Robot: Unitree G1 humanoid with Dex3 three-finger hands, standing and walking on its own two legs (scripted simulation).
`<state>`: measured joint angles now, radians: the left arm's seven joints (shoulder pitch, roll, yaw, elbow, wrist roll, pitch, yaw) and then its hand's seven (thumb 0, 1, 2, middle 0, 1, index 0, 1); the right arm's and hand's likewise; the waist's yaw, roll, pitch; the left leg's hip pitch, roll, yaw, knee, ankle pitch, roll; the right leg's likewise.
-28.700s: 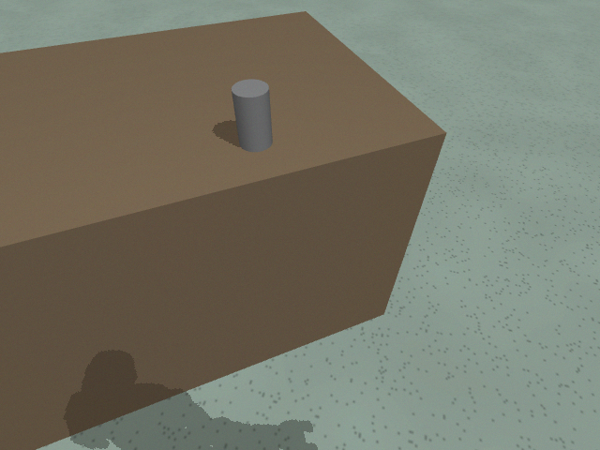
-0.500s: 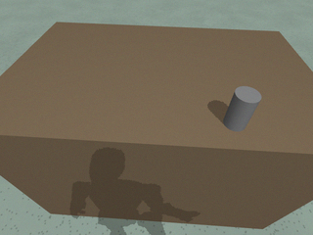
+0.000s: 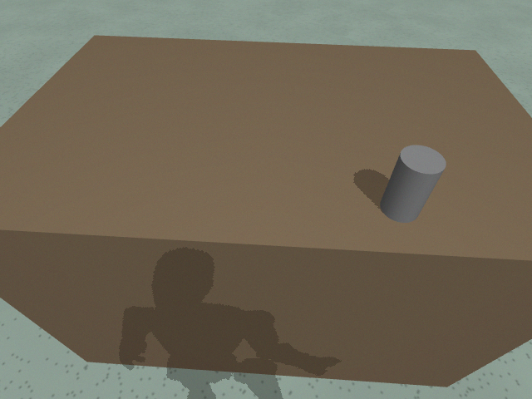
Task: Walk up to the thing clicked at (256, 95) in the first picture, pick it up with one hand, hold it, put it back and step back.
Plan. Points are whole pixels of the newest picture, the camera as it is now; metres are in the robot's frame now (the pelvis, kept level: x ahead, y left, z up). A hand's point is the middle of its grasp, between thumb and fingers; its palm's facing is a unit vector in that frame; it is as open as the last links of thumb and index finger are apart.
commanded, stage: stand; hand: right
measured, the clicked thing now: (410, 185) +0.45 -0.22 +0.08
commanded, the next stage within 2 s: step back in 0.36 s
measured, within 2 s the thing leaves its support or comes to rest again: neither
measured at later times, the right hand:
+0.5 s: hand out of the picture +0.07 -0.26 -0.16, palm faces -0.02 +0.93 -0.36, open 7.3 cm
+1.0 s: hand out of the picture -0.05 -0.22 -0.16, palm faces -0.09 +0.90 -0.43, open 7.3 cm
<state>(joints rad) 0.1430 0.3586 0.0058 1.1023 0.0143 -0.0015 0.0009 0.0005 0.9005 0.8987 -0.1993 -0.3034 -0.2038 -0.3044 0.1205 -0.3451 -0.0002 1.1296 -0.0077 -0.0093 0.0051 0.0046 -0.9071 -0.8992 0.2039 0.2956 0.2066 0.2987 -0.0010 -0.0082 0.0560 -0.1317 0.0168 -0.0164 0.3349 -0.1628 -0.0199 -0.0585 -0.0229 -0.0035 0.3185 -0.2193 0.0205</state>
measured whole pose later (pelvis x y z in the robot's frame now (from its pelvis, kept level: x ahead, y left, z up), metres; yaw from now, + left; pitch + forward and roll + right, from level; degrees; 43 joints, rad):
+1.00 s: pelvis -0.12 +0.05 -0.03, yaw +3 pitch -2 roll -1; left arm 0.03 0.41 0.08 0.86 0.01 0.07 0.03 0.00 0.90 0.90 -0.20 -0.30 -0.20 -0.30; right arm 0.17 -0.36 -0.05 0.95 -0.03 0.03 0.01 0.00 -0.91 -0.90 0.20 0.30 0.21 0.30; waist -0.01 -0.07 0.21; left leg -0.26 -0.05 -0.01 0.69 -0.40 0.05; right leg -0.47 -0.01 0.12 0.89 -0.49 0.00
